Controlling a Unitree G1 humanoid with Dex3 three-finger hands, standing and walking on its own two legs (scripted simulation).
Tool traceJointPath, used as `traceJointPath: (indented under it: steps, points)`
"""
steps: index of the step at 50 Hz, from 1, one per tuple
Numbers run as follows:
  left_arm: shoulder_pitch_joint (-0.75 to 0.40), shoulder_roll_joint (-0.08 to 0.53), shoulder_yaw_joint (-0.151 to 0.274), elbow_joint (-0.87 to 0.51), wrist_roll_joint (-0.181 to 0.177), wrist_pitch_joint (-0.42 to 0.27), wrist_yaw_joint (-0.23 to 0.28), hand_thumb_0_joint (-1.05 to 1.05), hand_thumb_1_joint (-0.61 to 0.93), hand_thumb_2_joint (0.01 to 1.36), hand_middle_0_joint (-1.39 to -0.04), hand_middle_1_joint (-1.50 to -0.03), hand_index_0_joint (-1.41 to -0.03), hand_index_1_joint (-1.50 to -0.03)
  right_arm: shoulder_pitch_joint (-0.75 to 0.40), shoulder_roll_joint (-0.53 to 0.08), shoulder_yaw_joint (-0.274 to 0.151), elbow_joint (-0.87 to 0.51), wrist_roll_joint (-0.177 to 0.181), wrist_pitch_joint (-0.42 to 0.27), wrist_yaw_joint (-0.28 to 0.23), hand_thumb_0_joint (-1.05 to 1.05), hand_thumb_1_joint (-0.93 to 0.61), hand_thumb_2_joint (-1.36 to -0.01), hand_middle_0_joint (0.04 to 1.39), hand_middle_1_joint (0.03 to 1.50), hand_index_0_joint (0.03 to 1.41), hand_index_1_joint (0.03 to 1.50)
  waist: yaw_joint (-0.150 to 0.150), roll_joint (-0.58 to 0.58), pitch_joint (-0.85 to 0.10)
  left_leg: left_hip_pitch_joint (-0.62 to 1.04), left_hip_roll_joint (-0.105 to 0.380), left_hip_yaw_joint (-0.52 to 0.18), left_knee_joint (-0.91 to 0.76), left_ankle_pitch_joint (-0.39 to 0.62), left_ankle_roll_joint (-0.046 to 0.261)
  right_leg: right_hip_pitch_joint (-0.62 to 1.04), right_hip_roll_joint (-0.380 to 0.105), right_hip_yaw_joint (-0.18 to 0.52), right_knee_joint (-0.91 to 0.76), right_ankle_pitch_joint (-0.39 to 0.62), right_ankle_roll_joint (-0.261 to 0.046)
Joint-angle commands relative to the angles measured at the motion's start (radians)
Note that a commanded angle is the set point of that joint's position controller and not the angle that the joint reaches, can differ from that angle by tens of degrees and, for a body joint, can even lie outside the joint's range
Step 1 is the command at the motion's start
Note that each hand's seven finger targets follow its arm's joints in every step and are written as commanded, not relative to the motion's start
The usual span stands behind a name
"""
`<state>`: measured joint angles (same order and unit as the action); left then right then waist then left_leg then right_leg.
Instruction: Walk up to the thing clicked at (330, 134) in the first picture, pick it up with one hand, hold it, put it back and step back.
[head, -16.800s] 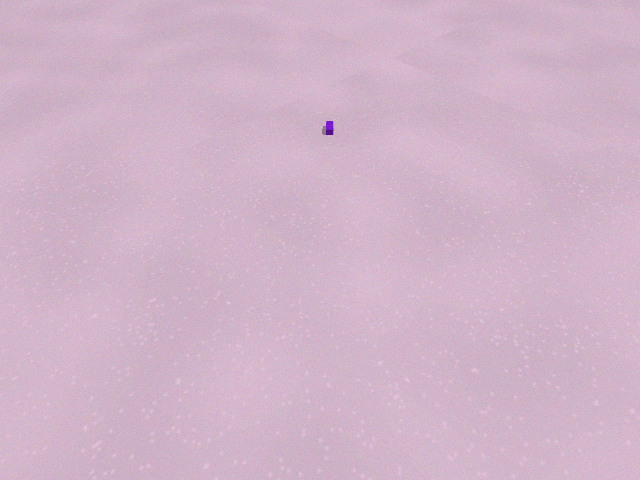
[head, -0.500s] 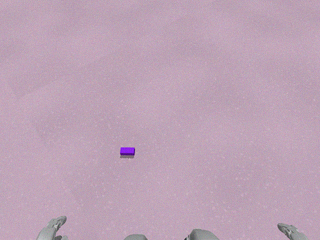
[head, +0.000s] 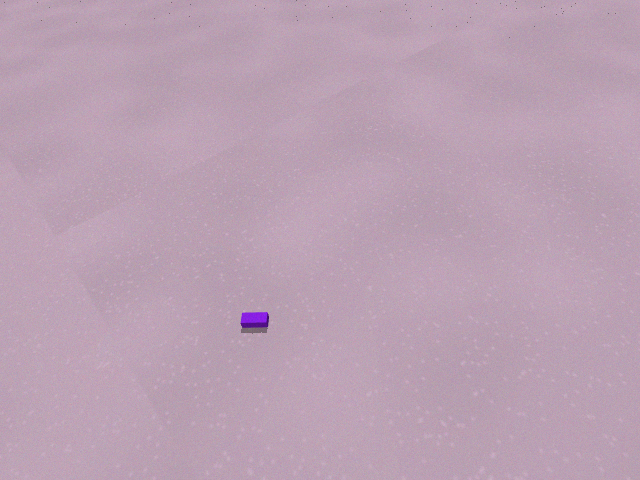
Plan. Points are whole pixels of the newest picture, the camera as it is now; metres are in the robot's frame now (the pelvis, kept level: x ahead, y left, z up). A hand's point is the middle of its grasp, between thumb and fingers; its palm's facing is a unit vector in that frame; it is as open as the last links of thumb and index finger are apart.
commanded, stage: walk up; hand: left
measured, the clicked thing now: (255, 319) +0.77 +0.31 -0.75
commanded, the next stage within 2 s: stand in 0.80 s
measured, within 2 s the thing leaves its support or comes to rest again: neither
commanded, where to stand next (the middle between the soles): +0.40 +0.04 m, yaw +0 degrees
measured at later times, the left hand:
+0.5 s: hand out of the picture +0.09 +0.28 -0.14, palm faces +0.08 -0.93 -0.36, open 7.4 cm
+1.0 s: hand out of the picture +0.07 +0.28 -0.14, palm faces +0.04 -0.94 -0.35, open 7.4 cm
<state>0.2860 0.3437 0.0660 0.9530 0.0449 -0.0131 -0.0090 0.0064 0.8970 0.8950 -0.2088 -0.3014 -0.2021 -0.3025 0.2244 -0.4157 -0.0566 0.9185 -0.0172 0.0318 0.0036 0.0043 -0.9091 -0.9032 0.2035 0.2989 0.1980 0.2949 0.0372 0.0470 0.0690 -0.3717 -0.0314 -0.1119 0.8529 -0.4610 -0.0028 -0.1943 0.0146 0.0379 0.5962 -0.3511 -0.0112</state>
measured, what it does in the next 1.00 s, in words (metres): steps on the spot: left foot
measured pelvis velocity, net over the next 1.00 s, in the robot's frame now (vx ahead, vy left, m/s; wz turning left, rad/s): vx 0.01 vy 0.02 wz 0.05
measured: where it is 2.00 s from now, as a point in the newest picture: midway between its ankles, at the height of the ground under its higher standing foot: outside the picture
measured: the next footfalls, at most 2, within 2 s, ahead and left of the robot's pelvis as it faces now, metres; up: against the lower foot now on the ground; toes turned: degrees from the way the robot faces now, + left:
left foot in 0.10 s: +0.05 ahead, +0.14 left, +0.00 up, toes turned -1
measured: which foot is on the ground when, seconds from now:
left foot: up 0.00-0.08, down 0.10-1.00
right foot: down 0.00-1.00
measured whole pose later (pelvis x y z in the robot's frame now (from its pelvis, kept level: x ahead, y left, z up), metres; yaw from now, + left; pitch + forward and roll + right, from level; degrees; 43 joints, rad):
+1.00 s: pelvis +0.01 +0.02 +0.02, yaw +3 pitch -3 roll +0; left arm 0.10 0.35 0.01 1.12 0.01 -0.01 0.00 0.00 0.90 0.90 -0.21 -0.30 -0.20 -0.30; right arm 0.05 -0.34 -0.01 1.08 -0.01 -0.01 0.01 0.00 -0.91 -0.90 0.20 0.30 0.20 0.30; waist 0.02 0.00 0.08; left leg -0.14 -0.02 -0.07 0.39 -0.20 0.00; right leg -0.07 -0.02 0.01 0.35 -0.24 0.03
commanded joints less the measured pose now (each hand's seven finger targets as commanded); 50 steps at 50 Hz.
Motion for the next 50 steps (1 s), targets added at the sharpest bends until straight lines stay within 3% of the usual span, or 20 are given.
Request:
traceJointPath:
  steps: [1,4,5,6,7,8,9,11,13,15,17,19,20,24,28,36,39,41,44,50]
  points:
    - [-0.091,0.3,0.079,-0.102,-0.007,-0.039,0.015,0.0,0.9,0.9,-0.2,-0.3,-0.2,-0.3,-0.065,-0.146,-0.032,-0.072,-0.003,-0.054,0.0,0.0,-0.9,-0.9,0.2,0.3,0.2,0.3,0.008,-0.222,0.013,-0.003,0.033,0.05,-0.191,-0.018,-0.009,-0.004,-0.247,0.232,-0.244,0.072,-0.162]
    - [-0.11,0.275,0.054,-0.1,-0.025,-0.021,0.013,0.0,0.9,0.9,-0.2,-0.3,-0.2,-0.3,-0.004,-0.128,-0.039,-0.035,-0.005,-0.069,-0.002,0.0,-0.9,-0.9,0.2,0.3,0.2,0.3,-0.034,-0.192,-0.039,0.203,0.002,0.085,-0.463,0.194,0.017,-0.025,-0.19,0.13,-0.106,0.277,-0.098]
    - [-0.113,0.238,0.04,-0.105,-0.029,-0.018,0.013,0.0,0.9,0.9,-0.2,-0.3,-0.2,-0.3,0.021,-0.148,-0.05,-0.025,-0.014,-0.076,-0.007,0.0,-0.9,-0.9,0.2,0.3,0.2,0.3,-0.047,-0.156,-0.072,0.299,0.064,-0.009,-0.492,0.267,0.043,-0.084,-0.164,0.103,-0.027,0.327,-0.063]
    - [-0.118,0.192,0.027,-0.103,-0.045,-0.017,0.012,0.0,0.9,0.9,-0.2,-0.3,-0.2,-0.3,-0.003,-0.203,-0.058,-0.03,-0.014,-0.082,-0.01,0.0,-0.9,-0.9,0.2,0.3,0.2,0.3,-0.034,0.009,-0.102,0.296,0.218,-0.245,-0.522,0.284,0.117,-0.144,-0.058,0.016,0.058,0.156,-0.009]
    - [-0.123,0.216,0.04,-0.08,-0.052,-0.012,0.018,0.0,0.9,0.9,-0.2,-0.3,-0.2,-0.3,-0.033,-0.238,-0.061,-0.037,-0.006,-0.08,-0.004,0.0,-0.9,-0.9,0.2,0.3,0.2,0.3,-0.015,0.03,-0.085,0.174,0.293,-0.305,-0.531,0.181,0.207,-0.061,-0.018,-0.038,0.077,-0.121,-0.008]
    - [-0.121,0.226,0.037,-0.075,-0.044,-0.013,0.02,0.0,0.9,0.9,-0.2,-0.3,-0.2,-0.3,-0.05,-0.232,-0.058,-0.039,-0.009,-0.08,0.0,0.0,-0.9,-0.9,0.2,0.3,0.2,0.3,-0.016,0.038,-0.071,0.141,0.296,-0.295,-0.538,0.149,0.217,-0.046,-0.023,-0.025,0.083,-0.174,-0.016]
    - [-0.109,0.207,0.033,-0.066,-0.042,-0.017,0.018,0.0,0.9,0.9,-0.2,-0.3,-0.2,-0.3,-0.077,-0.213,-0.049,-0.044,-0.009,-0.078,0.001,0.0,-0.9,-0.9,0.2,0.3,0.2,0.3,-0.002,0.053,-0.049,0.118,0.272,-0.252,-0.534,0.164,0.198,-0.029,-0.026,-0.03,0.037,-0.14,-0.022]
    - [-0.081,0.214,0.034,-0.036,-0.04,-0.031,0.018,0.0,0.9,0.9,-0.2,-0.3,-0.2,-0.3,-0.12,-0.177,-0.033,-0.043,0.0,-0.07,0.0,0.0,-0.9,-0.9,0.2,0.3,0.2,0.3,0.019,0.076,-0.023,0.04,0.187,-0.142,-0.482,0.238,0.102,0.07,-0.046,0.003,-0.127,0.029,-0.028]
    - [-0.075,0.268,0.045,-0.016,-0.031,-0.04,0.019,0.0,0.9,0.9,-0.2,-0.3,-0.2,-0.3,-0.124,-0.146,-0.024,-0.036,0.008,-0.063,0.001,0.0,-0.9,-0.9,0.2,0.3,0.2,0.3,0.013,-0.004,-0.026,-0.003,0.086,-0.061,-0.372,0.176,0.034,0.099,-0.138,0.162,-0.235,0.003,-0.075]
    - [-0.137,0.307,0.048,-0.028,-0.024,-0.042,0.018,0.0,0.9,0.9,-0.2,-0.3,-0.2,-0.3,-0.068,-0.133,-0.024,-0.005,0.003,-0.061,0.0,0.0,-0.9,-0.9,0.2,0.3,0.2,0.3,-0.028,-0.081,-0.02,0.037,0.037,-0.002,-0.311,0.116,0.017,0.041,-0.241,0.258,-0.258,-0.04,-0.135]
    - [-0.183,0.289,0.04,-0.037,-0.025,-0.04,0.019,0.0,0.9,0.9,-0.2,-0.3,-0.2,-0.3,-0.068,-0.136,-0.026,0.011,0.001,-0.067,0.001,0.0,-0.9,-0.9,0.2,0.3,0.2,0.3,-0.04,-0.102,0.0,0.093,0.043,0.003,-0.337,0.169,0.029,-0.021,-0.235,0.204,-0.259,0.022,-0.127]
    - [-0.221,0.259,0.03,-0.033,-0.031,-0.04,0.018,0.0,0.9,0.9,-0.2,-0.3,-0.2,-0.3,-0.063,-0.136,-0.024,0.021,-0.001,-0.076,0.004,0.0,-0.9,-0.9,0.2,0.3,0.2,0.3,-0.047,-0.099,-0.007,0.162,0.086,-0.044,-0.406,0.323,0.047,-0.046,-0.158,0.095,-0.202,0.131,-0.066]
    - [-0.216,0.246,0.028,-0.026,-0.035,-0.04,0.018,0.0,0.9,0.9,-0.2,-0.3,-0.2,-0.3,-0.081,-0.143,-0.023,0.022,-0.001,-0.08,0.004,0.0,-0.9,-0.9,0.2,0.3,0.2,0.3,-0.034,-0.086,-0.025,0.155,0.118,-0.078,-0.425,0.392,0.064,-0.005,-0.116,0.047,-0.175,0.179,-0.039]
    - [-0.196,0.234,0.024,0.006,-0.044,-0.039,0.021,0.0,0.9,0.9,-0.2,-0.3,-0.2,-0.3,-0.11,-0.151,-0.021,0.033,0.005,-0.084,-0.003,0.0,-0.9,-0.9,0.2,0.3,0.2,0.3,-0.013,-0.032,-0.116,0.187,0.142,-0.076,-0.416,0.603,0.078,0.114,-0.103,0.013,-0.139,0.291,-0.025]
    - [-0.201,0.235,0.019,0.02,-0.044,-0.034,0.023,0.0,0.9,0.9,-0.2,-0.3,-0.2,-0.3,-0.132,-0.152,-0.023,0.041,0.005,-0.075,-0.007,0.0,-0.9,-0.9,0.2,0.3,0.2,0.3,-0.013,-0.001,-0.14,0.199,0.134,-0.054,-0.415,0.586,0.069,0.141,-0.111,0.006,-0.144,0.313,-0.032]
    - [-0.22,0.248,0.014,0.048,-0.036,-0.032,0.024,0.0,0.9,0.9,-0.2,-0.3,-0.2,-0.3,-0.192,-0.142,-0.021,0.051,0.004,-0.061,-0.004,0.0,-0.9,-0.9,0.2,0.3,0.2,0.3,-0.015,-0.025,-0.087,0.149,0.107,-0.043,-0.424,0.432,0.054,0.139,-0.129,0.028,-0.206,0.257,-0.038]
    - [-0.237,0.248,0.015,0.049,-0.034,-0.032,0.023,0.0,0.9,0.9,-0.2,-0.3,-0.2,-0.3,-0.186,-0.136,-0.019,0.062,0.001,-0.061,-0.002,0.0,-0.9,-0.9,0.2,0.3,0.2,0.3,-0.023,-0.038,-0.098,0.174,0.106,-0.042,-0.434,0.448,0.054,0.129,-0.133,0.026,-0.206,0.258,-0.037]
    - [-0.24,0.21,-0.007,0.073,-0.043,-0.019,0.022,0.0,0.9,0.9,-0.2,-0.3,-0.2,-0.3,-0.185,-0.151,-0.007,0.082,0.009,-0.071,-0.009,0.0,-0.9,-0.9,0.2,0.3,0.2,0.3,-0.031,-0.024,-0.107,0.272,0.149,-0.063,-0.478,0.639,0.047,0.091,-0.121,0.026,-0.223,0.348,-0.008]
    - [-0.237,0.222,-0.009,0.091,-0.043,-0.018,0.024,0.0,0.9,0.9,-0.2,-0.3,-0.2,-0.3,-0.186,-0.15,-0.003,0.1,0.01,-0.072,-0.015,0.0,-0.9,-0.9,0.2,0.3,0.2,0.3,-0.034,-0.026,-0.14,0.315,0.15,-0.044,-0.475,0.705,0.037,0.128,-0.124,0.022,-0.237,0.394,-0.002]
    - [-0.243,0.223,-0.017,0.118,-0.039,-0.019,0.02,0.0,0.9,0.9,-0.2,-0.3,-0.2,-0.3,-0.201,-0.145,0.005,0.118,0.015,-0.068,-0.016,0.0,-0.9,-0.9,0.2,0.3,0.2,0.3,-0.036,-0.043,-0.136,0.291,0.143,-0.027,-0.521,0.599,0.026,0.162,-0.134,0.03,-0.282,0.364,0.0]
